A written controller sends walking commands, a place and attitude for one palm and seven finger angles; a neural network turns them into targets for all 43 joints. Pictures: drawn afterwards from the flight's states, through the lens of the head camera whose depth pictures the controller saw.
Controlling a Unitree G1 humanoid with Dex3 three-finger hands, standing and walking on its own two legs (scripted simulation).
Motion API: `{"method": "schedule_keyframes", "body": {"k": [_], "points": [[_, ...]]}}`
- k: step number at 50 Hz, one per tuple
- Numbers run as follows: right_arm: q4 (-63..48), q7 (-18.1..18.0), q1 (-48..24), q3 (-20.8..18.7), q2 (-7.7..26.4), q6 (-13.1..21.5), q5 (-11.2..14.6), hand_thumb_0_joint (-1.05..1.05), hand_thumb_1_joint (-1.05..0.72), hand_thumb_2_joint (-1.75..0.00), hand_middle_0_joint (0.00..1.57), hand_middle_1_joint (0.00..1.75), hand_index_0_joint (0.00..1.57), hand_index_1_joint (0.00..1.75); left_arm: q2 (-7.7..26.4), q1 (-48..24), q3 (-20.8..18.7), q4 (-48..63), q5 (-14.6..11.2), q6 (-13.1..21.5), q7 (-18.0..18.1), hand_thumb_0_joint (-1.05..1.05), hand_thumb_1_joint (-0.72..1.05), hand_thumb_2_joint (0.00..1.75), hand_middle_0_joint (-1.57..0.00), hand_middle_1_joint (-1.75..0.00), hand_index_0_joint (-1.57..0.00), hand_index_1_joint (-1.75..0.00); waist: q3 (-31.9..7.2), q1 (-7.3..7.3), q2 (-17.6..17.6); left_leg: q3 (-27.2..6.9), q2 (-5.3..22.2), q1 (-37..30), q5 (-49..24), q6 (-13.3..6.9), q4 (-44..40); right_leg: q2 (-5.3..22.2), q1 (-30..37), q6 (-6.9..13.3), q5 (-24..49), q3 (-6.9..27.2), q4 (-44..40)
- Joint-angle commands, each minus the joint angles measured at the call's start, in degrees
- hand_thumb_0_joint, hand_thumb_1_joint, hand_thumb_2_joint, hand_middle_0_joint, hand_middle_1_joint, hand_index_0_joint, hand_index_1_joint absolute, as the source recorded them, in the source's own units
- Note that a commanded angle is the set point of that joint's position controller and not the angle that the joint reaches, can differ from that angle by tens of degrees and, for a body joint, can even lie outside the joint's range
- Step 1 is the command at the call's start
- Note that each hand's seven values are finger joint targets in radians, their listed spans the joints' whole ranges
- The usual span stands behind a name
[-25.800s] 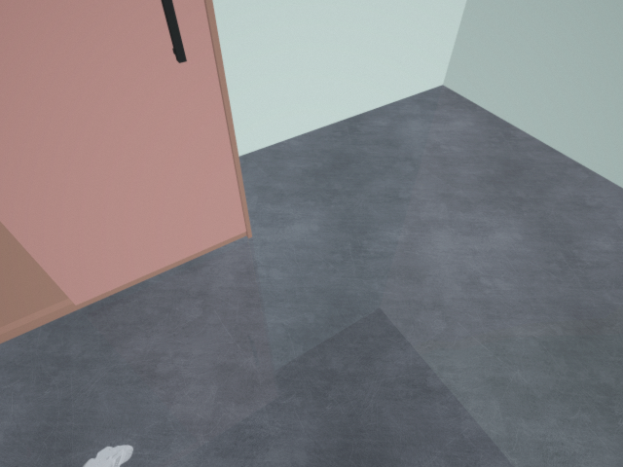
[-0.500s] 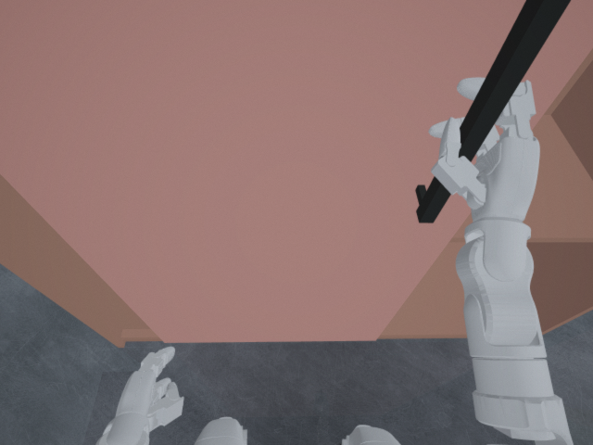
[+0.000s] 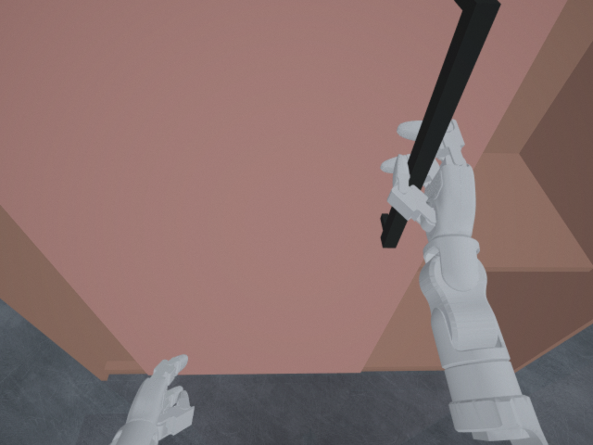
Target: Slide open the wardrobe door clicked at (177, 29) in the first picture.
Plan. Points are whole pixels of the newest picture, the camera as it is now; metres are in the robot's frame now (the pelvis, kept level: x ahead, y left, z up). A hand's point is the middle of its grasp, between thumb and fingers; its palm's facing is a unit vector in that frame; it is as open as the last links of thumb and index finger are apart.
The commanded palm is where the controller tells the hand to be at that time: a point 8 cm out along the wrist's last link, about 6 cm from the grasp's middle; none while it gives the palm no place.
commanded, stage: stop walking and hold the door there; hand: right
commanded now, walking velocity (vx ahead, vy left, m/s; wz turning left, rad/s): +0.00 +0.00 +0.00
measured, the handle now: (417, 147) +0.41 -0.14 +0.21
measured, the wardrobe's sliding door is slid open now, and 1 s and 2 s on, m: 0.51 0.51 0.51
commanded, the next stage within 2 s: loosen the grip on the handle in 0.10 s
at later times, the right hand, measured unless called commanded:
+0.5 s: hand (404, 186) +0.36 -0.12 +0.19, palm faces +0.13 +0.99 -0.03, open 10.6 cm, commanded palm +0.33 -0.15 +0.18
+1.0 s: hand (403, 192) +0.36 -0.12 +0.18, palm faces +0.08 +0.99 -0.06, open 14.9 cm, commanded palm +0.34 -0.18 +0.18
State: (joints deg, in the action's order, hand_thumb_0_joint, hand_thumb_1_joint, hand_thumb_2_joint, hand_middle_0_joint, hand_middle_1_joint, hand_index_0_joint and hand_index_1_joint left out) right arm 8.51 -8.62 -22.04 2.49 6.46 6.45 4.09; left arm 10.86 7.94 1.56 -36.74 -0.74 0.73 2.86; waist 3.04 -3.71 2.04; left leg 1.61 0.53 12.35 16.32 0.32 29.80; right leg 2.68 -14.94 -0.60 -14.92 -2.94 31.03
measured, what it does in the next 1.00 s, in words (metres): stands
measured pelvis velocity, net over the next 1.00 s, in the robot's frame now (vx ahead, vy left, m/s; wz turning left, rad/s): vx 0.00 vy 0.01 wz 0.00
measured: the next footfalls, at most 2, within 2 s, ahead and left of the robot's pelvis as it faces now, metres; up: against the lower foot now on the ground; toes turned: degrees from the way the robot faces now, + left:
none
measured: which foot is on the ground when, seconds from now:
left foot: down 0.00-1.00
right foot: down 0.00-1.00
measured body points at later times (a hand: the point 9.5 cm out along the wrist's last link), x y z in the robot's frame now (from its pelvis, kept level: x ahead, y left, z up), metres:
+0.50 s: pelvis -0.02 +0.01 -0.01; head -0.04 +0.01 +0.44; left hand +0.12 +0.25 -0.09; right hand +0.35 -0.17 +0.19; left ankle +0.00 +0.12 -0.73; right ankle +0.02 -0.12 -0.73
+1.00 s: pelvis +0.00 +0.01 +0.00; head -0.01 +0.02 +0.45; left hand +0.15 +0.25 -0.10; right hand +0.35 -0.17 +0.19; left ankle +0.00 +0.12 -0.73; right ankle +0.02 -0.12 -0.73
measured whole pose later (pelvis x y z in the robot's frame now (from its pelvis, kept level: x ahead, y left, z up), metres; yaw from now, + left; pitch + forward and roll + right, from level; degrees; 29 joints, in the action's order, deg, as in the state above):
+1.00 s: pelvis +0.00 +0.01 +0.00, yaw +0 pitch -1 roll +0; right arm 9.8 -4.8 -18.5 -3.1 9.9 6.0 6.3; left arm 12.7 12.0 -0.3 -41.3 -0.7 6.0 0.5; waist -0.9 0.0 1.7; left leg 1.6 0.5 13.6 17.2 -0.5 31.4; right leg 2.7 -15.1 -1.1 -14.6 -2.9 30.5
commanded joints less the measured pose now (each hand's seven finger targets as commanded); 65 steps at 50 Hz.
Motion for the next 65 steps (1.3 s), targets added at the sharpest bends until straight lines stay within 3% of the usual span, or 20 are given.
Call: {"method": "schedule_keyframes", "body": {"k": [1, 5, 9, 10, 11, 12, 13, 15, 16, 19, 20, 22, 29, 30, 32, 40, 42, 44, 55, 65], "points": [[-11.57, 4.47, -19.75, 9.46, -2.13, 3.67, -1.34, 0.00, -0.90, -0.90, 0.45, 1.40, 0.45, 1.40, 5.87, -3.81, -2.21, 7.36, -0.40, 2.71, 1.23, 0.00, 0.90, 0.90, -0.20, -0.30, -0.20, -0.30, -19.54, 4.64, -5.14, -5.97, 6.71, -2.29, -23.90, -1.78, -4.28, 4.64, 10.44, 0.58, 17.34, 2.70, -1.40], [-9.73, 4.40, -20.20, 9.91, -2.51, 4.07, -1.13, 0.00, -0.90, -0.90, 0.45, 1.40, 0.45, 1.40, 6.22, -4.50, -2.27, 6.90, -0.25, 2.61, 1.78, 0.00, 0.90, 0.90, -0.20, -0.30, -0.20, -0.30, -17.84, 4.49, -1.40, -3.39, 4.24, -0.28, -15.37, -0.44, -4.61, 5.97, 10.96, 1.61, 16.93, 3.76, -4.75], [-7.76, 4.43, -19.77, 9.95, -3.38, 4.55, -1.25, 0.00, -0.90, -0.90, 0.45, 1.40, 0.45, 1.40, 6.08, -3.90, -2.08, 6.76, -0.21, 2.57, 1.83, 0.00, 0.90, 0.90, -0.20, -0.30, -0.20, -0.30, -17.04, 4.21, -2.09, -3.18, 3.88, -0.07, -13.18, -0.33, -5.07, 6.08, 9.67, 1.79, 15.60, 3.80, -5.46], [-20.60, -1.28, -59.71, -25.75, 39.86, 7.91, -4.84, 0.00, -0.90, -0.90, 0.45, 1.40, 0.45, 1.40, 0.78, -1.13, 1.42, 9.53, -3.35, 5.39, 2.86, 0.00, 0.90, 0.90, -0.20, -0.30, -0.20, -0.30, -4.64, 3.03, -1.73, -5.25, 0.08, 5.33, 5.80, 1.84, -7.68, 1.81, 6.86, 3.85, 4.97, 2.34, -11.99], [0.14, 3.59, -43.50, -10.48, 12.54, 1.93, -2.82, 0.00, -0.78, -0.84, 0.45, 1.40, 0.45, 1.40, 5.09, 0.33, -4.56, 3.83, -0.22, 8.33, 1.84, 0.00, 0.90, 0.90, -0.20, -0.30, -0.20, -0.30, -22.64, 5.98, -10.93, -0.02, -2.70, -1.29, -15.46, -2.35, -2.52, -0.63, 13.24, 2.08, 20.59, -0.74, -7.42], [-2.39, 4.57, -32.80, -7.68, 6.80, 0.89, 2.06, 0.00, -0.66, -0.78, 0.45, 1.40, 0.45, 1.40, 7.30, 4.33, -5.72, 5.08, -1.92, 9.57, 0.67, 0.00, 0.90, 0.90, -0.20, -0.30, -0.20, -0.30, -28.97, 5.70, -12.62, 1.98, -2.83, -2.92, -21.47, -2.16, -0.39, -0.07, 13.72, 1.13, 26.65, 0.63, -4.08], [-8.35, 4.73, -33.75, -12.93, 12.12, 1.68, 2.87, 0.00, -0.54, -0.73, 0.45, 1.40, 0.45, 1.40, 9.18, 2.98, -6.00, 5.30, -0.78, 10.61, 0.32, 0.00, 0.90, 0.90, -0.20, -0.30, -0.20, -0.30, -30.74, 5.26, -10.08, 1.12, -2.68, -1.91, -21.06, -1.54, -0.84, 0.47, 16.10, 0.94, 25.05, 0.06, -3.13], [-3.94, 5.01, -26.99, -9.52, 7.61, 0.33, 3.55, 0.00, -0.30, -0.61, 0.45, 1.40, 0.45, 1.40, 7.58, 1.11, -4.66, 4.33, -1.56, 10.72, -0.82, 0.00, 0.90, 0.90, -0.20, -0.30, -0.20, -0.30, -23.07, 4.70, 0.67, 1.38, -3.00, 1.44, -14.12, -1.80, -2.64, -0.85, 13.13, 0.77, 17.50, 0.30, -3.68], [-6.71, 4.17, -28.14, -6.71, 5.66, 1.07, 3.66, 0.00, -0.17, -0.55, 0.45, 1.40, 0.45, 1.40, 7.71, 0.35, -3.95, 4.50, -1.48, 11.10, -1.60, 0.00, 0.90, 0.90, -0.20, -0.30, -0.20, -0.30, -18.52, 5.14, 1.90, 1.56, -2.49, 3.32, -9.28, -1.70, -3.02, -0.71, 11.04, 0.62, 11.73, 0.67, -3.89], [-2.18, 1.81, -27.31, -6.07, 7.50, 2.42, 1.08, 0.00, 0.19, -0.37, 0.45, 1.40, 0.45, 1.40, 8.61, -0.85, -3.43, 4.16, -1.35, 11.02, -2.73, 0.00, 0.90, 0.90, -0.20, -0.30, -0.20, -0.30, -10.45, 5.54, -0.46, 0.88, -1.96, 7.67, 0.95, -1.27, -3.46, -1.64, 2.99, 1.34, -1.78, 1.50, -4.65], [-2.13, 0.99, -27.06, -9.44, 11.29, 3.04, 0.09, 0.00, 0.31, -0.32, 0.45, 1.40, 0.45, 1.40, 9.14, -0.94, -3.69, 4.34, -1.12, 10.83, -2.72, 0.00, 0.90, 0.90, -0.20, -0.30, -0.20, -0.30, -11.40, 4.77, -1.34, 0.62, -1.96, 7.11, 1.91, -1.37, -3.30, -1.75, 2.26, 1.48, -2.58, 1.40, -4.42], [-4.23, 1.36, -26.21, -6.00, 8.85, 4.32, -0.62, 0.00, 0.55, -0.20, 0.42, 1.37, 0.42, 1.37, 8.66, -0.92, -3.85, 5.39, -0.88, 11.01, -3.37, 0.00, 0.90, 0.90, -0.20, -0.30, -0.20, -0.30, -14.68, 4.88, -1.95, -0.13, -1.78, 6.79, 3.23, -1.28, -2.90, -1.73, 2.77, 1.82, -2.72, 0.93, -3.62], [-5.05, 2.80, -28.35, -3.42, 7.80, 5.30, 0.49, 0.00, 0.55, -0.20, 0.33, 1.25, 0.33, 1.25, 9.34, 0.68, -4.40, 4.85, -1.37, 10.95, -3.22, 0.00, 0.90, 0.90, -0.20, -0.30, -0.20, -0.30, -14.54, 6.10, -4.12, -2.05, -1.29, 7.45, 5.91, -0.84, -4.92, -1.92, 1.96, 2.53, -3.84, 0.49, -2.60], [-4.76, 2.13, -28.71, -12.60, 17.36, 5.43, 0.44, 0.00, 0.55, -0.20, 0.32, 1.23, 0.32, 1.23, 10.31, 0.87, -4.75, 4.09, -1.25, 10.62, -2.63, 0.00, 0.90, 0.90, -0.20, -0.30, -0.20, -0.30, -16.35, 4.62, -5.05, -2.64, -1.31, 5.22, 5.89, -0.96, -5.52, -1.97, 1.70, 2.55, -3.00, 0.37, -2.68], [-5.81, 3.01, -27.62, -8.34, 12.47, 4.97, 1.12, 0.00, 0.55, -0.20, 0.29, 1.20, 0.29, 1.20, 9.35, 0.88, -4.58, 4.14, -1.28, 10.44, -2.62, 0.00, 0.90, 0.90, -0.20, -0.30, -0.20, -0.30, -16.70, 4.93, -5.21, -2.94, -0.94, 3.62, 2.95, -0.72, -5.94, -1.98, 2.50, 2.76, -0.17, 0.01, -2.88], [-11.52, 2.97, -19.65, -10.59, 12.89, 3.62, 2.48, 0.00, 0.55, -0.20, 0.25, 1.15, 0.25, 1.15, 9.55, 1.18, -4.68, 2.94, -0.77, 9.88, -2.15, 0.00, 0.90, 0.90, -0.20, -0.30, -0.20, -0.30, -18.77, 3.37, -3.33, -1.02, -1.09, -0.94, -12.73, -0.98, -3.92, -2.19, 6.44, 2.34, 11.04, 0.16, -3.10], [-14.27, 3.13, -17.82, -7.02, 8.95, 3.64, 2.43, 0.00, 0.55, -0.20, 0.25, 1.15, 0.25, 1.15, 8.83, 0.91, -4.50, 3.63, -0.78, 9.83, -2.47, 0.00, 0.90, 0.90, -0.20, -0.30, -0.20, -0.30, -18.70, 3.56, -3.11, -0.50, -1.00, -0.90, -15.15, -1.00, -3.09, -1.91, 7.72, 2.19, 13.10, 0.29, -3.01], [-10.93, 2.61, -18.22, -8.71, 10.79, 3.15, 2.22, 0.00, 0.55, -0.20, 0.25, 1.15, 0.25, 1.15, 9.51, 1.35, -4.29, 2.81, -0.48, 9.17, -2.18, 0.00, 0.90, 0.90, -0.20, -0.30, -0.20, -0.30, -16.45, 4.31, -6.32, -0.43, -1.08, 0.43, -15.07, -0.72, -3.07, -1.99, 5.98, 2.24, 12.37, 0.55, -2.75], [-10.29, 4.30, -16.00, -16.28, 16.34, 1.98, 3.62, 0.00, 0.55, -0.20, 0.25, 1.15, 0.25, 1.15, 8.98, -0.67, -3.56, 4.08, -0.50, 5.51, -0.57, 0.00, 0.90, 0.90, -0.20, -0.30, -0.20, -0.30, -17.61, 2.52, -3.95, -0.60, -0.94, -2.74, -17.64, -1.13, -2.93, -2.17, 6.31, 2.00, 14.01, 0.24, -3.27], [-10.63, 10.19, -19.23, -13.74, 15.82, 4.37, 4.99, 0.00, 0.55, -0.20, 0.25, 1.15, 0.25, 1.15, 9.40, 0.00, -3.58, 4.17, -1.47, 6.47, 0.24, 0.00, 0.90, 0.90, -0.20, -0.30, -0.20, -0.30, -16.14, 4.53, -1.03, -0.75, -1.18, -0.01, -14.40, -1.36, -3.52, -2.18, 7.24, 2.09, 11.42, 0.85, -2.73]]}}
